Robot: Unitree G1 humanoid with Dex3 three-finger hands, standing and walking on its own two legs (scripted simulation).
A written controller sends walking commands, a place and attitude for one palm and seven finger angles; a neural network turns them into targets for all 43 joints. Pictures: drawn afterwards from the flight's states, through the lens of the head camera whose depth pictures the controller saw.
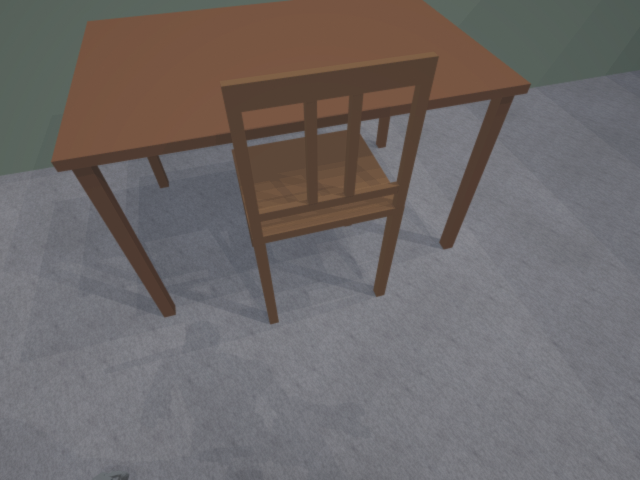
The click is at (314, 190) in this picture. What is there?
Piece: chair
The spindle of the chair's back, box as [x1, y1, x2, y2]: [304, 101, 317, 203]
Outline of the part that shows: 316,101 304,103 307,199 309,203 317,202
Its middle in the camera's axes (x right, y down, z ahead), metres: -0.02 -0.19 +0.88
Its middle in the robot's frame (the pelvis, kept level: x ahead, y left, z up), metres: +0.78 +0.06 -0.07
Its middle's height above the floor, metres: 0.70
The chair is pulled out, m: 0.00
